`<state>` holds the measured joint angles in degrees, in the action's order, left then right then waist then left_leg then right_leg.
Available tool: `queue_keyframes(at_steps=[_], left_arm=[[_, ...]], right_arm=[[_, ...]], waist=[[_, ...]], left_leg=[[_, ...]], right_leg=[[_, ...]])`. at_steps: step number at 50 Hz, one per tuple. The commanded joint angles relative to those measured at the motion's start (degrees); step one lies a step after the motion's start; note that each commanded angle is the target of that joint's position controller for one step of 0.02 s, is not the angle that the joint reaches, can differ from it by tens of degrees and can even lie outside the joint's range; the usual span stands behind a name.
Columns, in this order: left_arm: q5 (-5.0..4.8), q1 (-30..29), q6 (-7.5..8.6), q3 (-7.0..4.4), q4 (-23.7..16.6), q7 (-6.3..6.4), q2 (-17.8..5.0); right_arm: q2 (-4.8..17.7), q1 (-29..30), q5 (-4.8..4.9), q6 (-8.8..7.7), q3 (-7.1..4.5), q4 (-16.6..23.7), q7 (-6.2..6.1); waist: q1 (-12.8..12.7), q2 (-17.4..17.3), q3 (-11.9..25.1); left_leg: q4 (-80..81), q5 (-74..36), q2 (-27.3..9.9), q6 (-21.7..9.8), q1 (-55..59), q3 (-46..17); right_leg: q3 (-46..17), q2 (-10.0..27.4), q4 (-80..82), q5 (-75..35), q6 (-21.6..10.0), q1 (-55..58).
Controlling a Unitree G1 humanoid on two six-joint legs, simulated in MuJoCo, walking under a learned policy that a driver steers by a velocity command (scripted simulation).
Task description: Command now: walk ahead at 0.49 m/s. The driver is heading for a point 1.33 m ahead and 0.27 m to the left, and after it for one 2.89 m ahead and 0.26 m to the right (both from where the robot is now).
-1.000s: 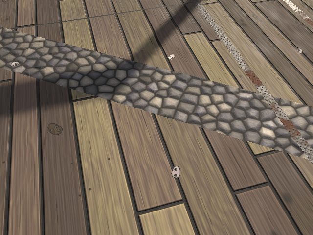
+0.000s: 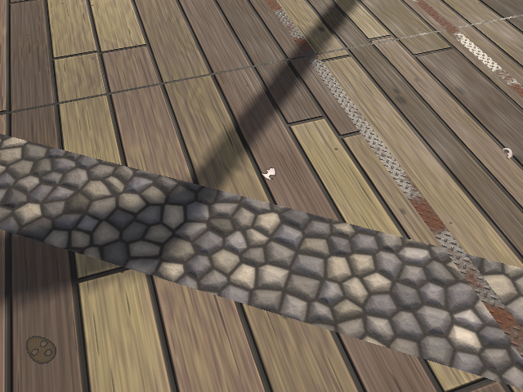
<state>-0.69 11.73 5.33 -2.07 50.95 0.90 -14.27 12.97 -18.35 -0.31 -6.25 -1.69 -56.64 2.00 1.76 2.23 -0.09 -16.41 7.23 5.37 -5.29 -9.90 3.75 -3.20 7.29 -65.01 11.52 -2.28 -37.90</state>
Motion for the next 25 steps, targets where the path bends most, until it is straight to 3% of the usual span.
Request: queue_keyframes(at_steps=[1, 5, 10, 12, 13, 14, 15, 16, 17, 18, 20, 22, 25], left_arm=[[0.71, 1.9, -0.21, -0.74, -2.4, 0.37, -2.6], [0.15, -7.4, 0.45, -0.34, -4.8, -0.35, -1.6], [-0.59, -14.2, 0.98, -0.18, -7.7, -2.09, -2.6], [-0.59, -12.6, 1.50, -0.61, -7.9, -2.65, -3.9], [-0.52, -9.1, 1.72, -1.23, -7.2, -2.71, -5.0], [-0.43, -1.1, 1.86, -2.58, -4.7, -2.51, -7.3], [0.04, 10.8, 1.94, -4.12, -1.9, -2.03, -11.8], [1.03, 16.4, 1.39, -5.49, -0.6, -2.08, -17.6], [1.28, 16.2, 1.39, -3.90, -0.9, -2.21, -12.3], [1.17, 10.5, 1.50, -2.78, -2.0, -2.20, -9.2], [0.83, 1.0, 1.33, -1.50, -3.8, -2.74, -5.6], [1.52, -0.5, 1.49, -0.94, -2.7, -2.98, -3.7], [2.16, -0.1, 1.47, -1.04, -0.9, -2.03, -5.1]], right_arm=[[7.6, 2.4, 0.10, -1.01, -1.22, 3.2, -1.13], [9.2, -2.3, 1.02, -0.25, -1.49, 2.2, -1.96], [9.8, -6.4, 1.53, 0.96, -1.84, 0.3, -2.10], [10.5, -5.8, 1.56, 1.58, -2.19, 0.2, -2.23], [10.8, -4.6, 1.51, 1.90, -2.25, 0.5, -2.25], [9.9, -3.7, 1.18, 2.21, -1.87, 0.8, -2.23], [7.6, -3.2, 0.28, 2.15, -0.80, 2.3, -2.21], [0.6, -9.6, 0.35, 0.89, 1.24, 2.7, -1.81], [4.3, -9.3, 0.94, -0.54, 0.53, 1.6, -1.64], [8.9, -5.1, 2.25, -1.08, -0.76, 2.8, -1.58], [8.2, -0.7, 1.32, -0.22, -1.18, 3.4, -2.45], [5.6, -2.5, 0.92, 1.71, -1.24, 2.9, -2.89], [3.5, -2.2, 0.49, 2.85, -1.02, 3.2, -3.28]], waist=[[-2.7, -4.3, -3.1], [0.7, -4.4, -3.1], [2.7, -5.2, -4.6], [1.0, -6.1, -3.7], [-1.3, -6.6, -1.8], [-5.2, -6.0, 2.8], [-9.6, -1.7, 11.6], [-7.7, 13.1, 18.8], [-8.0, 11.4, 20.9], [-6.4, 7.6, 13.5], [-2.6, -0.2, 6.6], [0.2, 1.9, 5.0], [1.7, 2.5, 4.7]], left_leg=[[11.7, -4.2, -16.0, -9.8, -6.1, -11.8], [10.6, -4.9, -15.1, -7.2, -1.2, -9.0], [6.4, -3.4, -18.8, -6.4, 8.3, -10.3], [3.1, -6.7, -20.1, -5.5, 10.7, -11.1], [-0.9, -14.1, -19.5, -4.6, 10.7, -10.3], [-10.4, -23.1, -16.5, -3.3, 9.3, -7.8], [-27.4, -18.3, -12.9, -1.1, -0.1, -4.3], [-49.9, 6.1, -2.3, 3.7, -24.3, -0.9], [-58.1, 25.1, -2.3, 3.3, -30.0, -10.4], [-61.0, 22.3, -5.1, 2.7, -32.3, -11.0], [-55.4, 15.8, -9.8, 3.6, -27.7, -7.9], [-49.9, 11.8, -11.0, 4.2, -20.7, -6.9], [-40.7, 6.5, -10.3, 5.5, -18.2, -6.1]], right_leg=[[-0.1, 2.4, 8.3, -9.3, 1.5, -1.0], [2.2, -0.3, 24.8, -17.6, 2.0, 1.0], [2.4, -1.9, 33.3, -12.2, 0.8, 0.7], [3.0, -2.9, 35.6, -7.6, -0.8, 4.3], [4.4, -4.4, 36.9, -6.1, -1.8, 9.8], [5.7, -6.3, 37.9, -5.9, -3.4, 20.3], [-2.3, 0.9, 36.6, -7.0, -7.1, 37.7], [-27.4, 14.4, 41.0, -4.3, -16.1, 58.8], [-36.8, 16.3, 46.2, -10.7, -16.5, 58.9], [-26.8, 14.9, 45.1, -20.9, -13.9, 51.3], [-11.5, 9.7, 46.5, -35.8, -11.3, 36.4], [-5.1, 6.1, 49.3, -40.1, -9.9, 28.6], [0.2, 4.5, 50.2, -47.9, -10.8, 25.9]])
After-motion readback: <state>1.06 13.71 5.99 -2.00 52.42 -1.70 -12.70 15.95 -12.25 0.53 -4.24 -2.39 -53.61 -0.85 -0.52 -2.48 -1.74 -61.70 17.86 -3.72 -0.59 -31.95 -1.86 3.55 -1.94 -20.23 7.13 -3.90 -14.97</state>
